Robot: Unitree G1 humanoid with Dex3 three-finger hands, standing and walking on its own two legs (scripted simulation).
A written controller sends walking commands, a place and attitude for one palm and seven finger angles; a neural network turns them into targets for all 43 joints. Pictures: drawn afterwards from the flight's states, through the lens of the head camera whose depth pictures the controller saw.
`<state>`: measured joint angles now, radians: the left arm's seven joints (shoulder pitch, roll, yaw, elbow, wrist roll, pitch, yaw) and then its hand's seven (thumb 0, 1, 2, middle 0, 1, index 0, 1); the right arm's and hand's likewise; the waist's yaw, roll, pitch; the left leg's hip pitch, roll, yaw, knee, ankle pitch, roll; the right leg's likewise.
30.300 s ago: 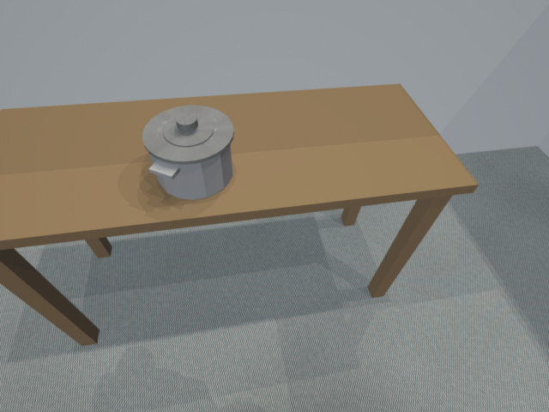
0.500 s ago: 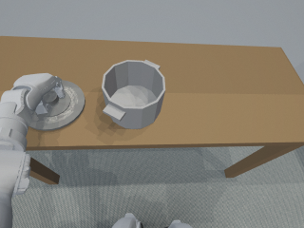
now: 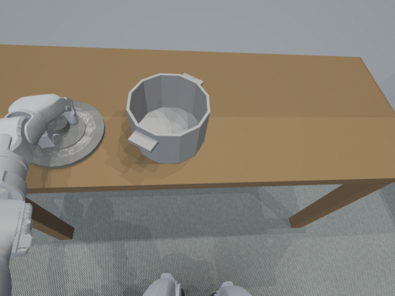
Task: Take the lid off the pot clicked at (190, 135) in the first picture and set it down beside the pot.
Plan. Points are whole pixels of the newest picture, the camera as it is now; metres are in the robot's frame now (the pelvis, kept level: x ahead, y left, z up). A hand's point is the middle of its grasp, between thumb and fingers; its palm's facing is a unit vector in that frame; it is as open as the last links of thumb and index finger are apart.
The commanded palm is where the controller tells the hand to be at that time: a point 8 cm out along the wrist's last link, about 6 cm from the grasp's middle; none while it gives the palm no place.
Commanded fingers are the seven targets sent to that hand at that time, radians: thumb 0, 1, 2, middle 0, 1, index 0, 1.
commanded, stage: open the fingers wide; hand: left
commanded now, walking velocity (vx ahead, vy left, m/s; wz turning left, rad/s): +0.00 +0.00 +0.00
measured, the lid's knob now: (58, 125) +0.48 +0.31 -0.01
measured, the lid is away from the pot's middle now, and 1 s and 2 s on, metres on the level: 0.25 0.25 0.25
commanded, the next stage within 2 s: raise the empty hand in 0.66 s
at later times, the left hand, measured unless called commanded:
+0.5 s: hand (45, 134) +0.43 +0.32 +0.02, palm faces -0.45 -0.09 -0.89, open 10.6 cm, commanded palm +0.46 +0.29 +0.07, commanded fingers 0.00 -0.05 0.72 -0.38 -0.81 -0.38 -0.81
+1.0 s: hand (50, 130) +0.44 +0.30 +0.03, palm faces -0.40 -0.10 -0.91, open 11.0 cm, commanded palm +0.46 +0.29 +0.09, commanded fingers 0.00 -0.04 0.71 -0.38 -0.81 -0.38 -0.81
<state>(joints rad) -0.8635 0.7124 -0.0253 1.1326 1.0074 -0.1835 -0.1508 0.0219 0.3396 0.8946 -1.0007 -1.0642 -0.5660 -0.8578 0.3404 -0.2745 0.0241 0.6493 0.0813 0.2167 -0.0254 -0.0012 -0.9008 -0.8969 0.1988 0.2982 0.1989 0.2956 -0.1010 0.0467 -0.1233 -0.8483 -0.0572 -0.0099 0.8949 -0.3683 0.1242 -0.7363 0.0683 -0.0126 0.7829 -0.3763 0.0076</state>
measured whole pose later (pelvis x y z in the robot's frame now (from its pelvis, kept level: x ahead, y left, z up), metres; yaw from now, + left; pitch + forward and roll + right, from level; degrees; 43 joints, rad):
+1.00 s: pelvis +0.01 +0.01 +0.01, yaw +1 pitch +17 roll -6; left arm -0.81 0.67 -0.04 1.03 1.00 -0.17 -0.15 0.00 -0.04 0.71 -0.41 -0.84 -0.39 -0.80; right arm 0.33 -0.27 0.01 0.67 0.08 0.22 -0.02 0.00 -0.90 -0.90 0.20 0.30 0.20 0.30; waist -0.09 0.05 -0.10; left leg -0.77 -0.07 -0.01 0.84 -0.35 0.13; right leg -0.66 0.05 -0.01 0.73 -0.37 -0.01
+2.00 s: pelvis +0.02 +0.01 +0.03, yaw +2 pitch +10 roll -4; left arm -0.88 0.71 -0.08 0.94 0.95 -0.10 -0.30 0.00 -0.04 0.71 -0.39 -0.81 -0.40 -0.80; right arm 0.30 -0.28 0.01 0.64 0.09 0.20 -0.01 0.00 -0.90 -0.90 0.20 0.30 0.20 0.30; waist -0.07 0.05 -0.06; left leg -0.51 -0.10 -0.01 0.62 -0.28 0.14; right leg -0.40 0.02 0.00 0.53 -0.30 0.00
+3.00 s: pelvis +0.03 -0.02 +0.05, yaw +1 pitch +0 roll -1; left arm -0.26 0.43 0.25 0.26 -0.03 -0.14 0.06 0.00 0.06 0.73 -0.36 -0.76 -0.37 -0.75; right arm 0.25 -0.24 0.06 0.61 0.05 -0.03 -0.02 0.00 -0.90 -0.90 0.20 0.30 0.20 0.30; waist -0.01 0.02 0.02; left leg -0.20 -0.08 0.00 0.44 -0.24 0.09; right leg -0.13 0.03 -0.02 0.40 -0.26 -0.03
